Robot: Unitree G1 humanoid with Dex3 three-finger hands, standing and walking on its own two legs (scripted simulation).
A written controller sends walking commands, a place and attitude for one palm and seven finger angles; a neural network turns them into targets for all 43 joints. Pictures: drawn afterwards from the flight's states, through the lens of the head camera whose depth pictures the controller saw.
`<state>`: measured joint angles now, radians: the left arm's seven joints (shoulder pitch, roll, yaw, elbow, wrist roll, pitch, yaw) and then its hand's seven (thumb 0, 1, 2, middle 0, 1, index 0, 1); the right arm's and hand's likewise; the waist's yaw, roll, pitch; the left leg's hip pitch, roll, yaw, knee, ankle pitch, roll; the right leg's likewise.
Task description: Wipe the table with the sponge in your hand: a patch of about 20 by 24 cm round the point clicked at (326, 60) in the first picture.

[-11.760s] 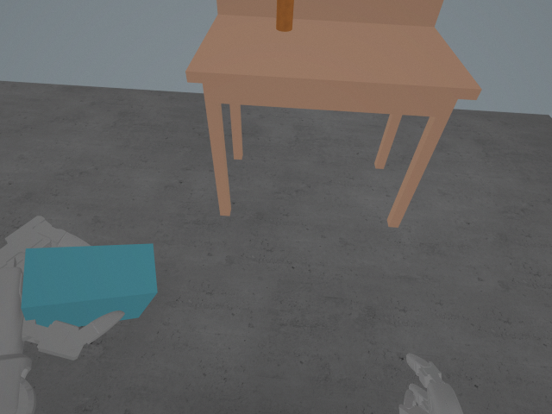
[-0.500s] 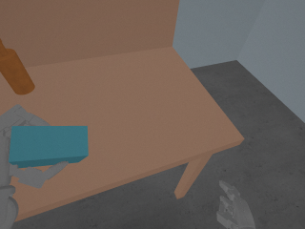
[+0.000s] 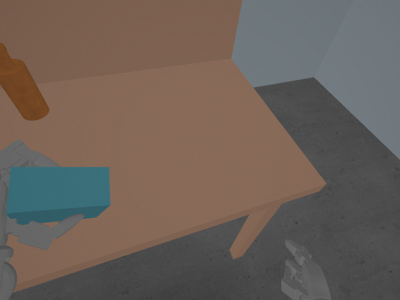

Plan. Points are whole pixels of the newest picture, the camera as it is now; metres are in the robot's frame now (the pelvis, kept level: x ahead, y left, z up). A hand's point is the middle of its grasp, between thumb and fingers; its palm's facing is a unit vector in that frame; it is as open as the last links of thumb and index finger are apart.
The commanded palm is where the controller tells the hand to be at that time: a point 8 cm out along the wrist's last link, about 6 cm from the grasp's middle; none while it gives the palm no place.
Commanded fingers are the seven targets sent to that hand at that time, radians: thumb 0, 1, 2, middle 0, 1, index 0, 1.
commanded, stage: look again from close up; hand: left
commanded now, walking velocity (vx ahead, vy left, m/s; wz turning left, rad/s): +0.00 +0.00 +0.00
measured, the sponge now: (75, 196) +0.23 +0.22 +0.13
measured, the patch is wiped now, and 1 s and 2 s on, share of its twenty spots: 0.00 0.00 0.00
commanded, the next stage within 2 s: turn the palm down, sponge in hand in 0.14 s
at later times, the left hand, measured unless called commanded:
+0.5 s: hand (52, 192) +0.23 +0.24 +0.15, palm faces +0.31 -0.77 -0.56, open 9.9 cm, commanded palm +0.17 +0.28 +0.18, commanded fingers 0.00 0.10 1.30 -1.20 -1.60 -1.20 -1.60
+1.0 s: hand (80, 196) +0.22 +0.20 +0.15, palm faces +0.20 -0.55 -0.81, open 9.9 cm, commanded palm +0.18 +0.25 +0.20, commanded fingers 0.00 0.10 1.30 -1.20 -1.60 -1.20 -1.60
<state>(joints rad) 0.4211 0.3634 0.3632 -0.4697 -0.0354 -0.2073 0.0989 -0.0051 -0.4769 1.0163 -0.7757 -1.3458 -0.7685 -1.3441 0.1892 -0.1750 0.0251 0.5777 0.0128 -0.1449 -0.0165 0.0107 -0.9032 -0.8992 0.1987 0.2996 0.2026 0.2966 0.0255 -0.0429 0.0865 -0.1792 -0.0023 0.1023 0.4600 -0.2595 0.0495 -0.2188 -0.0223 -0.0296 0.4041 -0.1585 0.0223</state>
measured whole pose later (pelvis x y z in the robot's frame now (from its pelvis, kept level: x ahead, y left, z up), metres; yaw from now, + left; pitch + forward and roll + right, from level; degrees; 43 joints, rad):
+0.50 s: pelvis -0.01 -0.01 -0.01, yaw +2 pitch -2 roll +1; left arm 0.24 0.44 0.31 -0.39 0.05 0.14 -0.03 -0.01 -0.48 1.02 -0.77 -1.35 -0.77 -1.34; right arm 0.16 -0.25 0.04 0.61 0.02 -0.10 -0.01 0.01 -0.90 -0.90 0.20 0.30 0.20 0.30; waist 0.04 0.05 0.02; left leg -0.22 -0.03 0.07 0.52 -0.27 0.04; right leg -0.28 -0.02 -0.01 0.55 -0.24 0.00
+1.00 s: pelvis +0.00 -0.07 -0.01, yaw +3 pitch -1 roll +1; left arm 0.28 0.61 0.31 -0.37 0.19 0.05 -0.08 -0.01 -0.47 1.02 -0.77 -1.35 -0.77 -1.34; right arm 0.14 -0.27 0.00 0.59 0.02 -0.04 -0.10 0.01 -0.90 -0.90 0.20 0.30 0.20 0.30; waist 0.07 0.06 0.02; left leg -0.27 0.04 0.02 0.59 -0.31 -0.03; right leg -0.32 0.04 -0.06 0.63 -0.30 -0.08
